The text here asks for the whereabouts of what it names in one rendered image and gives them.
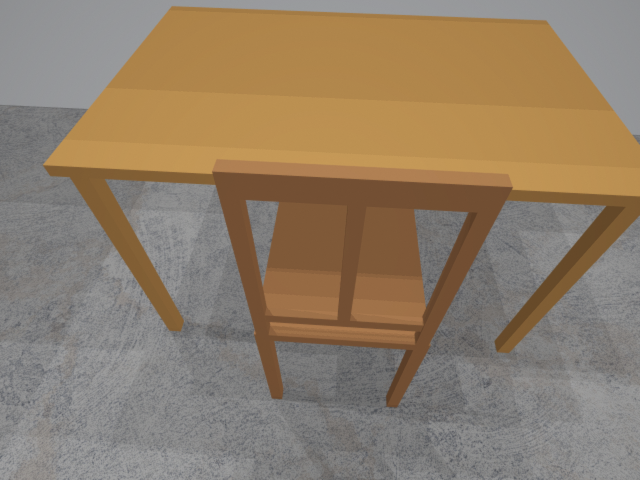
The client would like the table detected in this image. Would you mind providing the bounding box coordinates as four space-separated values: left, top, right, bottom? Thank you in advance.
43 6 640 353

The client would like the chair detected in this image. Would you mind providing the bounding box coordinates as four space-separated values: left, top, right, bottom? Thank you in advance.
212 159 513 407

